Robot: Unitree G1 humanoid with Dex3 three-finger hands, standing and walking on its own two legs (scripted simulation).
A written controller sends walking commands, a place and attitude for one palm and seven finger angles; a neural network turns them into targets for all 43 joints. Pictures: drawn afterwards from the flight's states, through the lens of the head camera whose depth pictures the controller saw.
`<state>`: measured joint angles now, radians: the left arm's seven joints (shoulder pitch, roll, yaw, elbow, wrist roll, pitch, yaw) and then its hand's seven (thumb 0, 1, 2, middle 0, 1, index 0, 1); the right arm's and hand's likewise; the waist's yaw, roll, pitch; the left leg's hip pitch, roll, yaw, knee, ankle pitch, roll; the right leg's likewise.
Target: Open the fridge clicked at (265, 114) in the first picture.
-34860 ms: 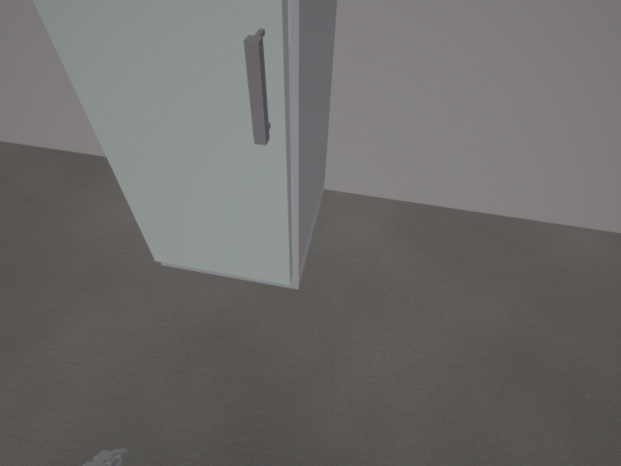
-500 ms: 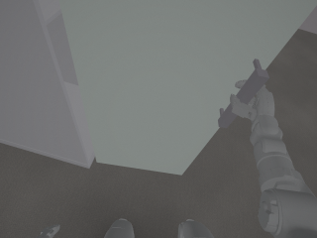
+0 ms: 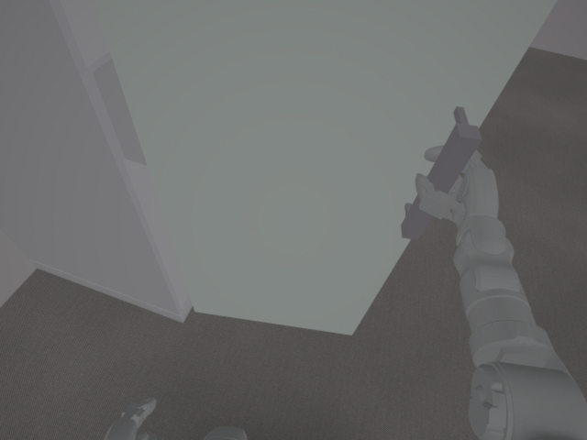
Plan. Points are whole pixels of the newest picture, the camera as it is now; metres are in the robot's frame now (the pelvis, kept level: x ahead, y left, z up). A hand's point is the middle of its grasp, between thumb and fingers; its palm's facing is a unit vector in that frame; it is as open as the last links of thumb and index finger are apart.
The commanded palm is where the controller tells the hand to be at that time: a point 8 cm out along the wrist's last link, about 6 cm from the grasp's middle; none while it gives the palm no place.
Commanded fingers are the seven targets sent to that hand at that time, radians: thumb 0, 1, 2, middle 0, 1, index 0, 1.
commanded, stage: stop walking and hold the door back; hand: right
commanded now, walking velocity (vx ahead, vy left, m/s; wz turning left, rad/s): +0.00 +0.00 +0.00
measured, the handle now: (432, 178) +0.49 -0.14 +0.09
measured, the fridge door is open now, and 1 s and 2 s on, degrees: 78 78 76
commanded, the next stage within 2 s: loosen the grip on the handle in 0.54 s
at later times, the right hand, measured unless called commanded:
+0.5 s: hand (431, 199) +0.43 -0.13 +0.11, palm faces -0.02 +0.99 -0.12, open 6.5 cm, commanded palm +0.41 -0.21 +0.10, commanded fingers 0.00 -0.90 -0.90 0.45 1.40 0.45 1.40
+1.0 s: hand (434, 196) +0.44 -0.14 +0.11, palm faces +0.00 +0.99 -0.14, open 11.9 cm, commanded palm +0.41 -0.18 +0.11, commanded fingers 0.00 0.55 -0.20 0.33 1.25 0.33 1.25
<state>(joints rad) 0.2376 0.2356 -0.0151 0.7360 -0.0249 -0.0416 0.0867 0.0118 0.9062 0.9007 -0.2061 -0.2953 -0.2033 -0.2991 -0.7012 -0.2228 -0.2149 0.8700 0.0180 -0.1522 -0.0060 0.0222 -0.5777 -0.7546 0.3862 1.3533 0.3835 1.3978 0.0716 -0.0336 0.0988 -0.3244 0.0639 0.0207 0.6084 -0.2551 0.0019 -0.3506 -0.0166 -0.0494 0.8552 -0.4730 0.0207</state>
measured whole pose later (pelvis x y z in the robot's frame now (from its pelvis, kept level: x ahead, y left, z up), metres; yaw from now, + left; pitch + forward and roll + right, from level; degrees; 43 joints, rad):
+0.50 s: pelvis +0.04 -0.03 +0.00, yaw +3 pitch +0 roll +1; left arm 0.18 0.21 -0.01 0.66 -0.03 0.02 0.10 0.01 0.91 0.90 -0.21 -0.30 -0.20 -0.30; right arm -0.43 -0.17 -0.07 0.50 0.05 -0.13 -0.04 0.00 -0.57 -0.73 0.42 1.38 0.36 1.40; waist 0.04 -0.03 0.02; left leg -0.30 0.03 -0.01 0.57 -0.28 -0.04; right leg -0.26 -0.06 -0.07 0.60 -0.35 0.01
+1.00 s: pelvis +0.02 -0.01 +0.00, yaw +1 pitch +4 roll +0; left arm 0.38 0.26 0.06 0.70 -0.01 -0.10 -0.04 0.01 0.91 0.90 -0.20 -0.30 -0.20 -0.30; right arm -0.54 -0.26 -0.15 0.67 0.03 -0.18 0.01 0.00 0.22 -0.36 0.40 1.34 0.36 1.33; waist 0.08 0.01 -0.03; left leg -0.40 0.03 0.02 0.59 -0.26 -0.01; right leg -0.36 -0.06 -0.04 0.60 -0.30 0.03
